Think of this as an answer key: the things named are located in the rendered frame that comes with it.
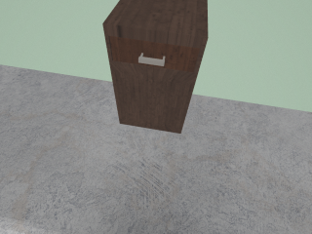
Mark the drawer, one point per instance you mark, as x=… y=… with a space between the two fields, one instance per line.
x=176 y=57

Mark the handle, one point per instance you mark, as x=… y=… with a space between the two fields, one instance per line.
x=152 y=61

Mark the cabinet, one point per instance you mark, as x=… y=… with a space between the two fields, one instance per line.
x=147 y=96

